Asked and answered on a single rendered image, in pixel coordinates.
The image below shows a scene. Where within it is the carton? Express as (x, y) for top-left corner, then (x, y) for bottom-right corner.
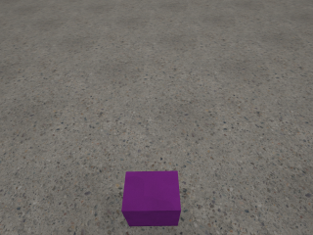
(121, 170), (181, 226)

